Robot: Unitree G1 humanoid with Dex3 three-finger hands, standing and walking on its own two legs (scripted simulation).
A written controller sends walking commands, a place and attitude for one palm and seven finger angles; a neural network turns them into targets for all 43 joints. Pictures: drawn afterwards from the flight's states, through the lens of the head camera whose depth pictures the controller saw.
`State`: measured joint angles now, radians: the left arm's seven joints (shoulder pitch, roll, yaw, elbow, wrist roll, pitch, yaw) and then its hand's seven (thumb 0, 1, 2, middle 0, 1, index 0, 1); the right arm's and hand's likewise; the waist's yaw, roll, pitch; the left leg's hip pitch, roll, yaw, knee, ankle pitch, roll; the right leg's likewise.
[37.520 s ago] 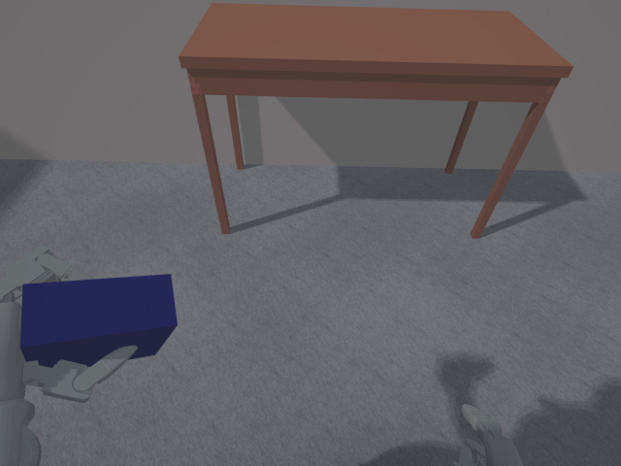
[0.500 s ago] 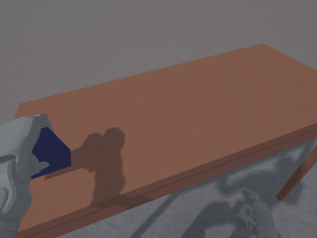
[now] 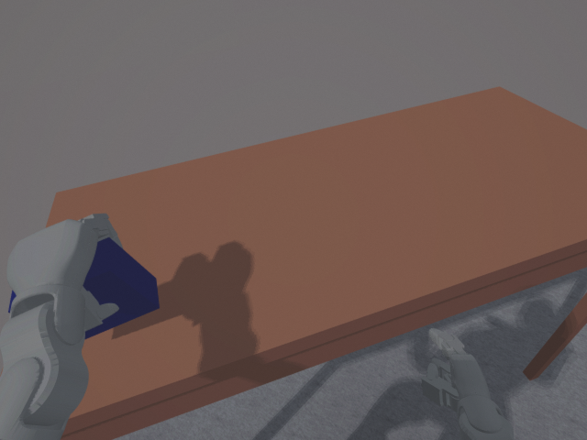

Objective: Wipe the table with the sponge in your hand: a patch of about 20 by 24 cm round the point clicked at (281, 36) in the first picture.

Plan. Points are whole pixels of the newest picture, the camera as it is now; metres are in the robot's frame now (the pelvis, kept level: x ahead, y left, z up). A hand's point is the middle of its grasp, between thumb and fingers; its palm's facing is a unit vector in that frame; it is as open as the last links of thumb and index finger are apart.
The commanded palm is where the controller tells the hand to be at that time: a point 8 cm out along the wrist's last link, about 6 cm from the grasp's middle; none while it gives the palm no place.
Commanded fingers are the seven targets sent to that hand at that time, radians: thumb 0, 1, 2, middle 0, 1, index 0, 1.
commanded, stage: move the sponge above the wiping area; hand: left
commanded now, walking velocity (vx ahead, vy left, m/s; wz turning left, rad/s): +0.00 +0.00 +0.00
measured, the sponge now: (101, 298) +0.23 +0.31 +0.10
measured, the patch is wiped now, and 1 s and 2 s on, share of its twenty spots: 0.00 0.00 0.00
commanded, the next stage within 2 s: none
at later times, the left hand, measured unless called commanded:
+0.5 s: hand (102, 297) +0.22 +0.30 +0.12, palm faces -0.02 -0.10 -0.99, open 9.1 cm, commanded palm +0.19 +0.29 +0.22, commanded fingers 0.00 0.10 1.30 -1.20 -1.60 -1.20 -1.60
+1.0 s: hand (116, 299) +0.22 +0.28 +0.12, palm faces +0.01 -0.11 -0.99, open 9.1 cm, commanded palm +0.19 +0.29 +0.22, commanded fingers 0.00 0.10 1.30 -1.20 -1.60 -1.20 -1.60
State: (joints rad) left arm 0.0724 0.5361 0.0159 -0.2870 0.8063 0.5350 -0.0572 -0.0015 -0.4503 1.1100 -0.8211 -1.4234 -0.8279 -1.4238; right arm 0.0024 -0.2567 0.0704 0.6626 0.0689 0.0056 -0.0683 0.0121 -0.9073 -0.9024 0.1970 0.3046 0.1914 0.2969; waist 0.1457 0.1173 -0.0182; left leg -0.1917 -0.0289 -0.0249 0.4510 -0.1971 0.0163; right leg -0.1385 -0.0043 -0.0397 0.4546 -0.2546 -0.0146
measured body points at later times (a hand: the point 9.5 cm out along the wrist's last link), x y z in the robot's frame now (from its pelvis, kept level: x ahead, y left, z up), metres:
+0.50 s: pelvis +0.00 -0.02 +0.00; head -0.02 -0.07 +0.44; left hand +0.22 +0.30 +0.17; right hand +0.26 -0.22 -0.07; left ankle +0.03 +0.11 -0.74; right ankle +0.00 -0.11 -0.74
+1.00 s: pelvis +0.00 -0.01 +0.00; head -0.02 -0.06 +0.44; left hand +0.22 +0.28 +0.17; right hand +0.26 -0.20 -0.07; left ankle +0.03 +0.11 -0.74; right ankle +0.00 -0.11 -0.74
